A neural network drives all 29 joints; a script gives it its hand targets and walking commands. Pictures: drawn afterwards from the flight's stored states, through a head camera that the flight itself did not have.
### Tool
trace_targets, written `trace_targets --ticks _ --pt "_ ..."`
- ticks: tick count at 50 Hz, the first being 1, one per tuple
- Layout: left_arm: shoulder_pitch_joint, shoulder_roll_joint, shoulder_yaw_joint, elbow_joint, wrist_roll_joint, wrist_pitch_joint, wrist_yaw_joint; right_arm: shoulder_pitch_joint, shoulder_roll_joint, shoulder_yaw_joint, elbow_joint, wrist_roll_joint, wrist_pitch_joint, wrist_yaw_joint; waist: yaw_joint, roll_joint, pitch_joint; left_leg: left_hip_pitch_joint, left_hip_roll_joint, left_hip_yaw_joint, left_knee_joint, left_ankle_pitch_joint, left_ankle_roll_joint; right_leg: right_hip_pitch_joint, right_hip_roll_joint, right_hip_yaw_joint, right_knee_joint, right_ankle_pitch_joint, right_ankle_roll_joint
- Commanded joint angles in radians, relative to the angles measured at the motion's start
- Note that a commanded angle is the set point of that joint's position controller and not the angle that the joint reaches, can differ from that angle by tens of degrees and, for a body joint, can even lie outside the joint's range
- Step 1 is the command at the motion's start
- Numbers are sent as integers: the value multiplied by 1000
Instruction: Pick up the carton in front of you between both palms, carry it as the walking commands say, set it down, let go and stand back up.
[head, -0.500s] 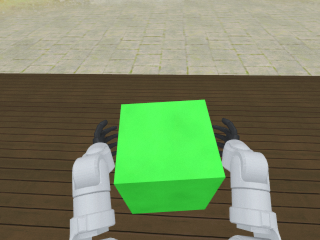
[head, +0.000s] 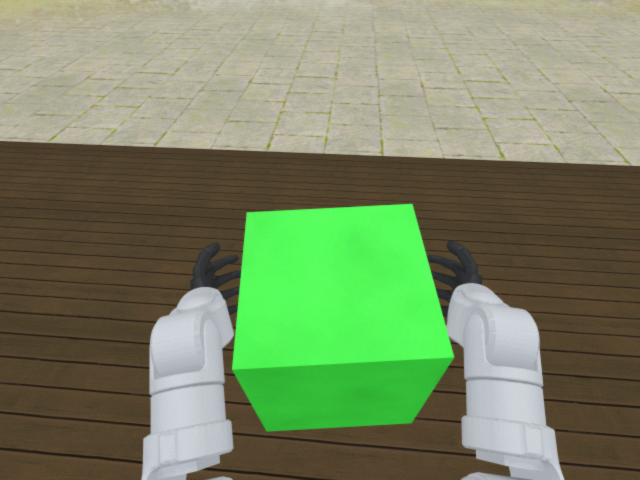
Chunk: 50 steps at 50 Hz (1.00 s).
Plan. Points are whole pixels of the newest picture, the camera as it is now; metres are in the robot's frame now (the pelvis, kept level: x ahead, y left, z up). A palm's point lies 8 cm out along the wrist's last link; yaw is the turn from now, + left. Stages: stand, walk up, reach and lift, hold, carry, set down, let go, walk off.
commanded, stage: carry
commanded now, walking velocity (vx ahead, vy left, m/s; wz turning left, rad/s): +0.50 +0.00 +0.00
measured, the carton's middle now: (334, 325) +0.33 +0.00 +0.04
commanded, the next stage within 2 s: none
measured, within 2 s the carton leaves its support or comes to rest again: neither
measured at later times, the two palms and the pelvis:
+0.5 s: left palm (266, 231) +0.53 +0.12 +0.04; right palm (441, 231) +0.53 -0.19 +0.03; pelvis +0.21 -0.04 -0.05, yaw +1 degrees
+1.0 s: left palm (272, 154) +0.83 +0.13 +0.01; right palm (404, 154) +0.83 -0.18 +0.01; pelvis +0.51 -0.02 -0.10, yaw -1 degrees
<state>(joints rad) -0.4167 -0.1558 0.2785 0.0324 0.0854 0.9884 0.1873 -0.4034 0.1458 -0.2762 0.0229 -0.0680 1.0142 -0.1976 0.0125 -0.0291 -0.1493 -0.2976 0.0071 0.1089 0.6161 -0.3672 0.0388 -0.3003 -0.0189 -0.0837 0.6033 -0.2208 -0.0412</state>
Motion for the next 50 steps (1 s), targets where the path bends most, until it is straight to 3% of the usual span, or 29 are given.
trace_targets --ticks 1,2,3,4,5,6,8,12,15,16,18,19,20,21,22,24,25,27,31,34,38,41,43,45,46,47,48,49,50 --pt "-578 -738 -588 -50 -166 -4 1 -597 745 563 -42 133 -38 1 -9 -12 -192 46 39 -57 -87 10 50 70 -159 183 -71 67 -105" --pt "-578 -750 -594 -54 -173 -5 -1 -588 738 559 -41 131 -41 -1 -32 104 -205 162 127 -203 -137 73 96 -57 -89 84 82 40 -57" --pt "-572 -751 -600 -51 -177 -5 -2 -570 724 551 -30 125 -42 -2 -61 232 -176 291 244 -395 -186 237 169 -265 -7 -11 219 -64 -7" --pt "-572 -742 -595 -41 -172 -7 -1 -555 717 548 -26 120 -41 -4 -73 259 -133 373 333 -522 -228 378 243 -443 37 -24 284 -363 3" --pt "-579 -738 -583 -34 -166 -9 0 -582 719 558 -48 119 -45 -5 -96 213 -117 424 364 -574 -198 555 286 -521 27 16 352 -455 -8" --pt "-574 -752 -578 -27 -167 -13 0 -602 722 571 -70 126 -51 -4 -113 172 -127 478 363 -560 -169 609 287 -580 5 43 372 -418 -18" --pt "-563 -770 -570 -44 -175 -23 -1 -636 749 614 -132 163 -67 3 -114 140 -163 495 326 -467 -174 534 229 -581 -18 50 326 -272 -13" --pt "-505 -732 -551 -82 -151 -44 6 -632 762 680 -190 215 -92 11 -101 165 -163 368 245 -283 -182 611 153 -389 0 19 142 -3 6" --pt "-447 -689 -540 -99 -134 -46 5 -580 744 695 -183 218 -92 9 -92 160 -158 304 172 -162 -141 640 93 -207 36 -18 -70 190 -7" --pt "-433 -675 -540 -104 -131 -44 3 -561 739 698 -175 217 -90 8 -78 154 -172 284 155 -127 -89 664 73 -110 50 -31 -132 275 -16" --pt "-382 -646 -534 -91 -124 -39 -1 -516 725 698 -156 203 -80 4 -12 97 -255 193 98 -19 163 646 27 192 65 -79 -210 381 -22" --pt "-355 -636 -525 -85 -118 -34 -4 -499 706 685 -145 191 -75 -1 17 37 -287 37 72 -10 333 410 9 354 -18 4 -160 368 -13" --pt "-346 -606 -509 -74 -121 -26 -5 -483 700 672 -133 177 -65 -7 8 -125 -324 -163 2 -15 520 -165 -3 498 -223 266 -37 578 -11" --pt "-368 -575 -511 -55 -114 -24 3 -463 703 650 -116 171 -53 -7 23 -258 -377 -376 -90 -75 723 -229 -14 616 -369 630 -146 381 -158" --pt "-389 -621 -533 -68 -133 -28 2 -497 710 641 -134 165 -52 -9 28 -240 -353 -443 -34 -121 770 -195 15 573 -377 685 -192 160 -197" --pt "-474 -708 -581 -126 -176 -44 -21 -558 774 645 -140 169 -63 -2 19 -59 -255 -439 17 -131 690 -108 24 396 -304 557 -222 156 -166" --pt "-524 -748 -614 -154 -198 -55 -33 -567 801 640 -139 160 -74 3 15 -31 -243 -412 40 -136 632 -70 21 328 -292 507 -235 170 -161" --pt "-558 -791 -654 -174 -227 -80 -48 -553 823 647 -132 143 -98 10 7 -48 -254 -369 50 -125 538 -31 13 276 -263 412 -244 231 -157" --pt "-490 -782 -684 -170 -230 -117 -48 -474 808 650 -125 123 -142 8 31 -55 -268 -448 52 -95 395 91 -6 367 -240 314 -212 497 -166" --pt "-434 -759 -692 -175 -225 -126 -42 -440 770 645 -145 121 -158 6 52 -57 -254 -480 42 -72 267 237 -1 427 -201 248 -183 658 -143" --pt "-424 -721 -701 -202 -237 -121 -32 -446 705 639 -197 131 -153 4 80 -50 -198 -409 -11 -12 40 427 19 419 -124 168 -157 699 -117" --pt "-399 -669 -684 -192 -230 -101 -13 -425 638 618 -208 129 -128 -4 104 -61 -155 -323 -28 1 -103 552 53 410 -111 152 -114 632 -111" --pt "-396 -643 -670 -175 -223 -81 -2 -408 591 586 -198 120 -107 -11 86 -67 -143 -214 -39 6 -164 550 84 375 -116 145 -39 658 -101" --pt "-413 -624 -661 -161 -220 -60 5 -379 552 547 -169 111 -89 -19 8 -38 -198 43 -57 41 -227 541 89 297 -87 80 186 688 -55" --pt "-428 -610 -656 -160 -217 -51 10 -362 538 528 -158 106 -78 -21 -25 6 -240 246 16 -22 -194 573 82 144 -55 52 368 476 -31" --pt "-435 -608 -645 -157 -211 -38 15 -351 522 511 -142 108 -65 -22 -11 134 -311 468 226 -256 -37 877 88 -87 -4 31 560 -64 -10" --pt "-437 -616 -636 -142 -216 -22 19 -404 505 505 -127 107 -60 -34 -82 331 -398 685 421 -639 -65 781 314 -399 125 68 856 -413 45" --pt "-457 -610 -632 -164 -228 -18 24 -384 536 523 -118 133 -55 -35 -71 257 -383 616 400 -747 -148 463 340 -497 77 115 901 -369 -1" --pt "-496 -636 -612 -168 -218 -19 28 -439 592 553 -144 157 -58 -28 -77 164 -320 500 341 -680 -197 359 307 -502 46 126 853 -308 -18"
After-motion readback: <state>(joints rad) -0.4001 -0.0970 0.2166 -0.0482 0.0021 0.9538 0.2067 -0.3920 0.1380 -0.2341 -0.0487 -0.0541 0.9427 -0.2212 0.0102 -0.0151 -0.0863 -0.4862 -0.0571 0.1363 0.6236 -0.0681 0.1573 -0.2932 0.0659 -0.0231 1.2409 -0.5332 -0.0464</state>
